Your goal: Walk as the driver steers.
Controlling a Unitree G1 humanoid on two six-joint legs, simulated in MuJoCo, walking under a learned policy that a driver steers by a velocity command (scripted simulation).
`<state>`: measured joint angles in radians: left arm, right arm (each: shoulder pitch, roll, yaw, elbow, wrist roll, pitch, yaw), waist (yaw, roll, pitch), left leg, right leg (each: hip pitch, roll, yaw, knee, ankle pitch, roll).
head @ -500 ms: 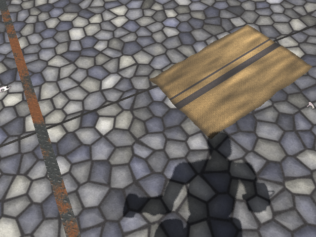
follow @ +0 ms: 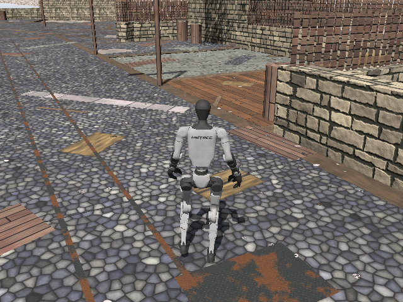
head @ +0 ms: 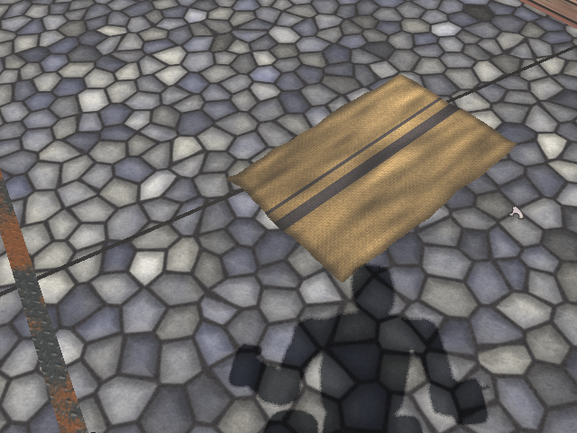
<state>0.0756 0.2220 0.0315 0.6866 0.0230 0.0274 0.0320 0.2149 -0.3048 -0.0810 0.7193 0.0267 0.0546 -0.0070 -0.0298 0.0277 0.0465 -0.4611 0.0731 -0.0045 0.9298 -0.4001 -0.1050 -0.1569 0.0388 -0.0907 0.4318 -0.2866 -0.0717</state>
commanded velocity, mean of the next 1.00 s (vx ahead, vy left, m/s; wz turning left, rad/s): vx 0.00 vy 0.00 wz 0.20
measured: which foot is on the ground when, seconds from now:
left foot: up 0.00-0.16, down 0.18-1.00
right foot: down 0.00-0.18, up 0.20-0.56, down 0.58-1.00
